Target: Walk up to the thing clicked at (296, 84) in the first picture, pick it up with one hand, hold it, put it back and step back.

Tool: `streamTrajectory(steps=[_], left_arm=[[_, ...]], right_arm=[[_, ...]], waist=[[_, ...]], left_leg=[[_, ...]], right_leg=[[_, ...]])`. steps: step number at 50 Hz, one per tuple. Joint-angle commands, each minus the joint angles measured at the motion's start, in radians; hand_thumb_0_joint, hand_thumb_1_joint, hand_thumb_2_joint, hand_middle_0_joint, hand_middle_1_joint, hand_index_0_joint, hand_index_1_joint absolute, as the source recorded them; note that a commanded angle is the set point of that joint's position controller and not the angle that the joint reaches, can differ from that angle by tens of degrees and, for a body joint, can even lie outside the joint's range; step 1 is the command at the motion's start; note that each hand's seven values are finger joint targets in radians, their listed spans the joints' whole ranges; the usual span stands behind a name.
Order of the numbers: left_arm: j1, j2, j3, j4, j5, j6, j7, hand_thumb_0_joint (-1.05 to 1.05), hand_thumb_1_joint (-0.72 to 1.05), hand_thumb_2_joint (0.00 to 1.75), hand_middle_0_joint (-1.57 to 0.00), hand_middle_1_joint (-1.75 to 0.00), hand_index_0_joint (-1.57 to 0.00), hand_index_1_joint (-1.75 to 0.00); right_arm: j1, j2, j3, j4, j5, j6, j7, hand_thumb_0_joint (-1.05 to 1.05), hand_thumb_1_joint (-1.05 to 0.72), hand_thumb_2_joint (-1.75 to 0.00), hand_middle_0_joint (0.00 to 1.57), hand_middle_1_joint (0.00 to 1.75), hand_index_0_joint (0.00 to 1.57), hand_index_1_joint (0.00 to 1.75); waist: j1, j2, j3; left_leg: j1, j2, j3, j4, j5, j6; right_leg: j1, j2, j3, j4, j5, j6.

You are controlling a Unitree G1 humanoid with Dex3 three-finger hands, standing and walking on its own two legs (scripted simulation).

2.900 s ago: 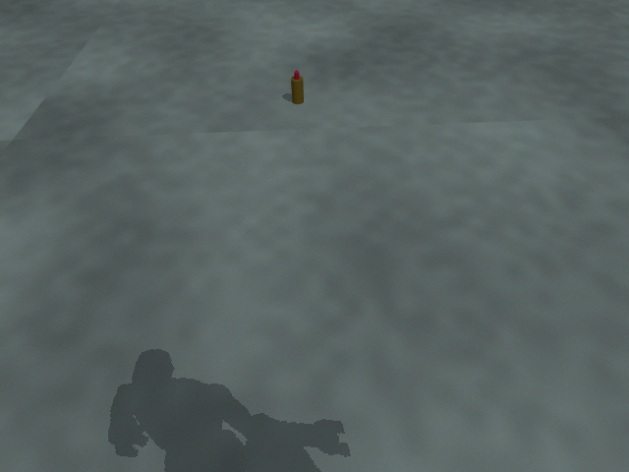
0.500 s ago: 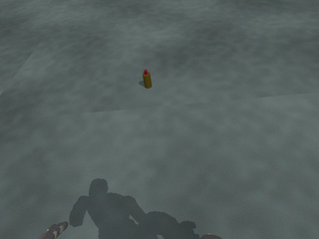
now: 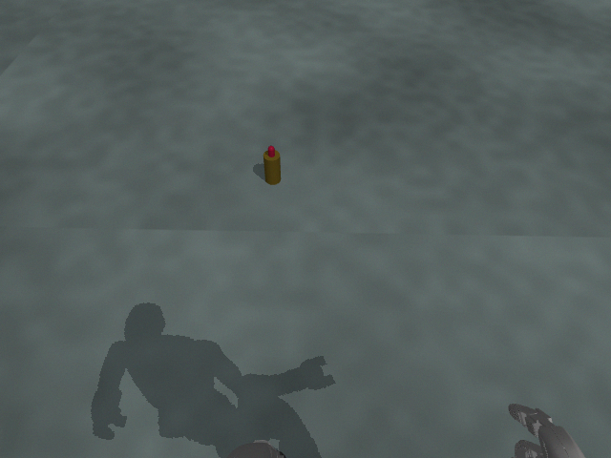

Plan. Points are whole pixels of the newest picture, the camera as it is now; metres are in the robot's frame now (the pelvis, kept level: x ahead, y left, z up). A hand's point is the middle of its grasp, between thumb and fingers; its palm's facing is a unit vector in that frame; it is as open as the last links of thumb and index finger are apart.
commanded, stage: walk up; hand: left
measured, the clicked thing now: (272, 163) +1.29 +0.19 -0.66
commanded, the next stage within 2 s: none
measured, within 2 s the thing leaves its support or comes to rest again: neither
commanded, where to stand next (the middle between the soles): +0.96 +0.03 m, yaw -2 degrees
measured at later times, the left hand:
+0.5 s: hand (201, 290) +0.39 +0.21 -0.12, palm faces -0.07 -0.92 -0.38, open 7.4 cm
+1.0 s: hand (173, 264) +0.46 +0.29 -0.15, palm faces -0.01 -0.93 -0.36, open 7.4 cm
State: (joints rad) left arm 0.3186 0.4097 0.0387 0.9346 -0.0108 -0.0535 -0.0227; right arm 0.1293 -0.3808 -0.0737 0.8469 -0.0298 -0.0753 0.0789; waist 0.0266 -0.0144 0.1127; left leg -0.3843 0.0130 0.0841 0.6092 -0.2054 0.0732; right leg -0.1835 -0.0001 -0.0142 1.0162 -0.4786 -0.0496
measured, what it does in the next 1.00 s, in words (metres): walks ahead: right foot, then left foot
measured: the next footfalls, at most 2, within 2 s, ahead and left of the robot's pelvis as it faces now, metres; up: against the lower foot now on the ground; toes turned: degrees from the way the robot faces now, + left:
right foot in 0.40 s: +0.37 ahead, -0.14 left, +0.00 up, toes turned -6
left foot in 0.92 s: +0.56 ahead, +0.12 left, +0.00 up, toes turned +5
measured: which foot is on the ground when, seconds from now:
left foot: down 0.00-0.44, up 0.46-0.90, down 0.92-1.00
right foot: up 0.00-0.38, down 0.40-0.96, up 0.98-1.00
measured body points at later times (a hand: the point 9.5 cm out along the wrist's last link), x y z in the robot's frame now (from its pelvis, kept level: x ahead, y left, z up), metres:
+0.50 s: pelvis +0.25 -0.04 +0.00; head +0.28 -0.07 +0.45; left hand +0.39 +0.26 -0.09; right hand +0.26 -0.35 -0.14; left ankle +0.12 +0.08 -0.66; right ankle +0.33 -0.13 -0.73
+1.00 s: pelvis +0.44 +0.00 +0.00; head +0.46 +0.03 +0.45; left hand +0.46 +0.33 -0.13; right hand +0.54 -0.31 -0.09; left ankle +0.52 +0.12 -0.73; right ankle +0.35 -0.13 -0.69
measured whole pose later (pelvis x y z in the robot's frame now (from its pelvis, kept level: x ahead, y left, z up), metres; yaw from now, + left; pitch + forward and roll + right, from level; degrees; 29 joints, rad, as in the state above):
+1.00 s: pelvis +0.44 +0.00 +0.00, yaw +0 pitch -3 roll -1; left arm 0.35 0.43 0.06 0.90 0.00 -0.05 -0.03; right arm 0.22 -0.39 -0.07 0.86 -0.04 -0.07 0.07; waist 0.02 -0.04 0.10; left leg -0.36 0.05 0.06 0.62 -0.21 0.02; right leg -0.19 -0.03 -0.04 0.89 -0.49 -0.04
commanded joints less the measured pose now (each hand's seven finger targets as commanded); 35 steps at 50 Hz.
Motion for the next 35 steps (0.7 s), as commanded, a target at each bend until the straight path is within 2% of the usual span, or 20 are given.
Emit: streamTrajectory(steps=[1, 2, 5, 6, 8, 11, 16, 17, 19, 20, 21, 22, 23, 26, 29, 30, 32, 33, 34, 35], left_arm=[[0.043, 0.234, 0.045, -0.076, -0.008, -0.040, -0.001, 0.00, 0.90, 0.90, -0.20, -0.30, -0.20, -0.30], [0.075, 0.219, 0.043, -0.071, -0.014, -0.032, -0.008, 0.00, 0.90, 0.90, -0.20, -0.30, -0.20, -0.30], [0.053, 0.190, 0.048, -0.076, -0.009, -0.017, -0.015, 0.00, 0.90, 0.90, -0.20, -0.30, -0.20, -0.30], [0.037, 0.184, 0.049, -0.083, -0.003, -0.014, -0.020, 0.00, 0.90, 0.90, -0.20, -0.30, -0.20, -0.30], [-0.001, 0.183, 0.050, -0.099, 0.003, -0.008, -0.030, 0.00, 0.90, 0.90, -0.20, -0.30, -0.20, -0.30], [-0.135, 0.172, 0.048, -0.140, 0.009, -0.007, -0.043, 0.00, 0.90, 0.90, -0.20, -0.30, -0.20, -0.30], [-0.191, 0.151, 0.051, -0.144, 0.013, -0.016, -0.047, 0.00, 0.90, 0.90, -0.20, -0.30, -0.20, -0.30], [-0.175, 0.158, 0.057, -0.137, 0.014, -0.018, -0.044, 0.00, 0.90, 0.90, -0.20, -0.30, -0.20, -0.30], [-0.059, 0.184, 0.076, -0.098, 0.015, -0.024, -0.031, 0.00, 0.90, 0.90, -0.20, -0.30, -0.20, -0.30], [0.036, 0.224, 0.092, -0.075, 0.019, -0.035, -0.020, 0.00, 0.90, 0.90, -0.20, -0.30, -0.20, -0.30], [0.126, 0.298, 0.117, -0.070, 0.025, -0.042, -0.008, 0.00, 0.90, 0.90, -0.20, -0.30, -0.20, -0.30], [0.140, 0.347, 0.125, -0.076, 0.022, -0.043, -0.004, 0.00, 0.90, 0.90, -0.20, -0.30, -0.20, -0.30], [0.093, 0.341, 0.126, -0.085, 0.008, -0.039, 0.000, 0.00, 0.90, 0.90, -0.20, -0.30, -0.20, -0.30], [-0.024, 0.254, 0.089, -0.114, -0.005, -0.044, 0.012, 0.00, 0.90, 0.90, -0.20, -0.30, -0.20, -0.30], [-0.066, 0.217, 0.076, -0.118, -0.003, -0.056, 0.008, 0.00, 0.90, 0.90, -0.20, -0.30, -0.20, -0.30], [-0.064, 0.219, 0.075, -0.128, 0.002, -0.062, 0.005, 0.00, 0.90, 0.90, -0.20, -0.30, -0.20, -0.30], [-0.054, 0.220, 0.076, -0.140, 0.006, -0.069, 0.003, 0.00, 0.90, 0.90, -0.20, -0.30, -0.20, -0.30], [-0.061, 0.227, 0.082, -0.149, 0.011, -0.070, 0.002, 0.00, 0.90, 0.90, -0.20, -0.30, -0.20, -0.30], [-0.051, 0.233, 0.084, -0.148, 0.014, -0.069, 0.002, 0.00, 0.90, 0.90, -0.20, -0.30, -0.20, -0.30], [-0.046, 0.238, 0.088, -0.151, 0.020, -0.067, 0.001, 0.00, 0.90, 0.90, -0.20, -0.30, -0.20, -0.30]], right_arm=[[0.138, -0.269, -0.067, -0.038, 0.040, -0.016, -0.048, 0.00, -0.90, -0.90, 0.20, 0.30, 0.20, 0.30], [0.125, -0.249, -0.060, -0.037, 0.042, -0.022, -0.049, 0.00, -0.90, -0.90, 0.20, 0.30, 0.20, 0.30], [0.158, -0.236, -0.055, -0.041, 0.030, -0.041, -0.051, 0.00, -0.90, -0.90, 0.20, 0.30, 0.20, 0.30], [0.157, -0.232, -0.054, -0.045, 0.031, -0.046, -0.051, 0.00, -0.90, -0.90, 0.20, 0.30, 0.20, 0.30], [0.130, -0.241, -0.055, -0.054, 0.030, -0.053, -0.048, 0.00, -0.90, -0.90, 0.20, 0.30, 0.20, 0.30], [0.152, -0.245, -0.059, -0.054, 0.031, -0.053, -0.046, 0.00, -0.90, -0.90, 0.20, 0.30, 0.20, 0.30], [0.186, -0.263, -0.068, -0.054, 0.021, -0.034, -0.048, 0.00, -0.90, -0.90, 0.20, 0.30, 0.20, 0.30], [0.194, -0.263, -0.068, -0.056, 0.018, -0.029, -0.051, 0.00, -0.90, -0.90, 0.20, 0.30, 0.20, 0.30], [0.190, -0.251, -0.065, -0.072, 0.017, -0.022, -0.056, 0.00, -0.90, -0.90, 0.20, 0.30, 0.20, 0.30], [0.217, -0.214, -0.046, -0.077, 0.018, -0.022, -0.053, 0.00, -0.90, -0.90, 0.20, 0.30, 0.20, 0.30], [0.272, -0.163, -0.025, -0.088, 0.020, -0.022, -0.045, 0.00, -0.90, -0.90, 0.20, 0.30, 0.20, 0.30], [0.301, -0.187, -0.027, -0.080, 0.036, -0.018, -0.048, 0.00, -0.90, -0.90, 0.20, 0.30, 0.20, 0.30], [0.269, -0.264, -0.036, -0.050, 0.032, -0.010, -0.064, 0.00, -0.90, -0.90, 0.20, 0.30, 0.20, 0.30], [0.222, -0.224, -0.033, -0.025, 0.045, -0.005, -0.055, 0.00, -0.90, -0.90, 0.20, 0.30, 0.20, 0.30], [0.270, -0.196, -0.031, 0.001, 0.030, 0.017, -0.038, 0.00, -0.90, -0.90, 0.20, 0.30, 0.20, 0.30], [0.270, -0.192, -0.034, 0.001, 0.026, 0.024, -0.033, 0.00, -0.90, -0.90, 0.20, 0.30, 0.20, 0.30], [0.244, -0.190, -0.043, -0.008, 0.025, 0.032, -0.026, 0.00, -0.90, -0.90, 0.20, 0.30, 0.20, 0.30], [0.210, -0.194, -0.045, -0.019, 0.021, 0.035, -0.020, 0.00, -0.90, -0.90, 0.20, 0.30, 0.20, 0.30], [0.190, -0.203, -0.049, -0.024, 0.020, 0.036, -0.017, 0.00, -0.90, -0.90, 0.20, 0.30, 0.20, 0.30], [0.148, -0.204, -0.050, -0.036, 0.016, 0.036, -0.012, 0.00, -0.90, -0.90, 0.20, 0.30, 0.20, 0.30]], waist=[[-0.057, 0.065, -0.144], [-0.031, 0.072, -0.121], [-0.040, 0.108, -0.094], [-0.030, 0.110, -0.065], [-0.015, 0.128, -0.012], [-0.051, 0.130, 0.037], [-0.068, 0.128, -0.054], [-0.058, 0.115, -0.088], [0.010, 0.024, -0.172], [0.055, -0.054, -0.246], [0.077, -0.227, -0.332], [0.078, -0.276, -0.325], [0.079, -0.191, -0.291], [0.012, -0.081, -0.119], [-0.039, -0.112, -0.060], [-0.042, -0.118, -0.058], [-0.042, -0.103, -0.053], [-0.036, -0.105, -0.035], [-0.027, -0.091, -0.019], [-0.014, -0.099, -0.003]], left_leg=[[0.362, 0.276, -0.329, -0.329, 0.171, 0.065], [0.323, 0.234, -0.244, -0.345, 0.234, 0.026], [0.310, 0.221, -0.175, -0.344, 0.414, 0.072], [0.285, 0.207, -0.135, -0.359, 0.439, 0.056], [0.248, 0.188, -0.092, -0.405, 0.404, 0.043], [0.235, 0.182, -0.073, -0.425, 0.369, 0.054], [0.345, 0.199, -0.078, -0.318, 0.421, 0.061], [0.363, 0.206, -0.095, -0.270, 0.433, 0.064], [0.337, 0.182, -0.079, -0.044, 0.463, 0.055], [0.241, 0.120, -0.040, 0.157, 0.363, 0.033], [0.067, 0.028, 0.004, 0.397, 0.065, 0.010], [-0.177, -0.081, -0.049, 0.560, -0.316, -0.020], [-0.229, -0.022, -0.120, 0.629, -0.335, -0.015], [-0.140, 0.015, -0.207, 0.607, -0.166, -0.021], [-0.069, 0.012, -0.173, 0.477, -0.041, -0.035], [-0.081, 0.012, -0.156, 0.474, -0.026, -0.049], [-0.119, 0.027, -0.154, 0.419, 0.025, -0.071], [-0.139, 0.047, -0.150, 0.357, 0.032, -0.081], [-0.148, 0.052, -0.145, 0.321, 0.055, -0.088], [-0.160, 0.068, -0.142, 0.258, 0.058, -0.091]], right_leg=[[-0.351, -0.063, 0.163, 0.121, 0.152, 0.002], [-0.322, -0.071, 0.152, 0.075, 0.198, 0.011], [-0.340, -0.060, 0.109, 0.055, 0.245, 0.041], [-0.347, -0.068, 0.104, 0.011, 0.274, 0.044], [-0.364, -0.074, 0.083, -0.062, 0.330, 0.049], [-0.352, -0.097, 0.027, -0.256, 0.370, 0.054], [-0.210, -0.075, -0.039, -0.454, 0.434, 0.013], [-0.168, -0.062, -0.041, -0.458, 0.402, 0.005], [0.023, -0.043, -0.033, -0.523, 0.374, -0.020], [0.203, -0.059, 0.001, -0.541, 0.345, -0.042], [0.368, -0.259, 0.261, -0.571, 0.247, -0.077], [0.510, -0.450, 0.639, -0.672, 0.288, -0.201], [0.447, -0.483, 0.697, -0.687, 0.275, -0.249], [0.138, -0.316, 0.313, -0.722, 0.467, -0.139], [0.007, -0.196, 0.108, -0.742, 0.563, -0.068], [0.004, -0.208, 0.093, -0.755, 0.585, -0.103], [0.011, -0.221, 0.071, -0.782, 0.552, -0.110], [-0.004, -0.234, 0.076, -0.813, 0.437, -0.127], [-0.009, -0.225, 0.075, -0.830, 0.346, -0.102], [-0.018, -0.233, 0.086, -0.852, 0.232, -0.113]])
